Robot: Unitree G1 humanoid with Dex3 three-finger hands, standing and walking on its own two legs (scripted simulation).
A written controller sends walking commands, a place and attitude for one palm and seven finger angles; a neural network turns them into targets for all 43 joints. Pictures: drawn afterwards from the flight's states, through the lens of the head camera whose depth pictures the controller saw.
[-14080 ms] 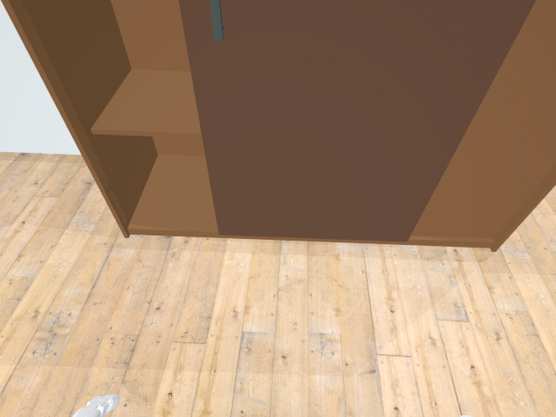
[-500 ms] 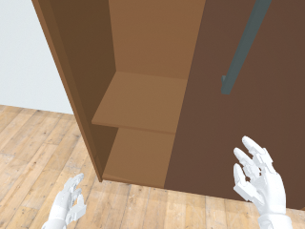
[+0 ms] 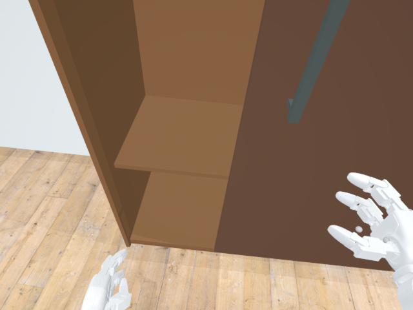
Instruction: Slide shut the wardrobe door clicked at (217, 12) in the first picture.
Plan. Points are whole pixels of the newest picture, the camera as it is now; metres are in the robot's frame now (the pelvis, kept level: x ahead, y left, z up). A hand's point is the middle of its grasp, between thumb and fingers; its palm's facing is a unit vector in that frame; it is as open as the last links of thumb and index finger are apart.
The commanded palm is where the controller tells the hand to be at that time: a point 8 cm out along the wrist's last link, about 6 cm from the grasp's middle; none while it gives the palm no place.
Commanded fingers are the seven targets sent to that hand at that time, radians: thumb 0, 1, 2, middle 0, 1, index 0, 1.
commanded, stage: raise the hand with hooked fingers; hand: right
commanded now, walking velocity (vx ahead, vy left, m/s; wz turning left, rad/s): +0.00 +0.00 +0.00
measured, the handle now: (311, 59) +0.49 -0.15 +0.28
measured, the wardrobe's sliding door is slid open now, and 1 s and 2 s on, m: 0.41 0.41 0.41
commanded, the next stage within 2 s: move the hooked fingers beside the handle in 1.28 s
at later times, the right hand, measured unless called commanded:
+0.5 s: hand out of the picture +0.25 -0.30 +0.25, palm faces +0.14 +0.98 -0.15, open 13.7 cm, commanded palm +0.22 -0.33 +0.24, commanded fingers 0.00 0.50 -0.30 0.30 1.20 0.30 1.20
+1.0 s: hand out of the picture +0.27 -0.30 +0.27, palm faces +0.09 +0.98 -0.16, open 14.0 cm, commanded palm +0.22 -0.34 +0.30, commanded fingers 0.00 0.50 -0.30 0.30 1.20 0.30 1.20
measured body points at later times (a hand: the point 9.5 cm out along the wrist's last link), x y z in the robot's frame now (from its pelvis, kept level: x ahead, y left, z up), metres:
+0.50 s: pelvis +0.00 -0.02 +0.02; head -0.03 +0.00 +0.47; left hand +0.23 +0.17 -0.03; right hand +0.24 -0.35 +0.26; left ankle -0.01 +0.10 -0.72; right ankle +0.06 -0.12 -0.72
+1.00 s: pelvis -0.01 -0.01 +0.02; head -0.04 +0.03 +0.47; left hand +0.20 +0.22 -0.05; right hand +0.26 -0.35 +0.28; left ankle -0.01 +0.10 -0.72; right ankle +0.06 -0.12 -0.72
